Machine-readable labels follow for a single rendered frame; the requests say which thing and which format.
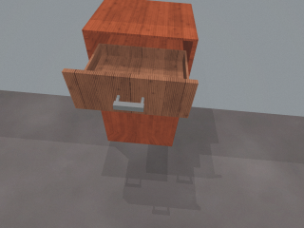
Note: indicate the handle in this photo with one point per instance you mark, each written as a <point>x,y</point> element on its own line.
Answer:
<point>128,106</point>

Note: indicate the drawer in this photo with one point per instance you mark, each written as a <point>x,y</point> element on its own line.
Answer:
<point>159,75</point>

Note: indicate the cabinet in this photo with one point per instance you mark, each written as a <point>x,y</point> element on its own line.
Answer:
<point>146,24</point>

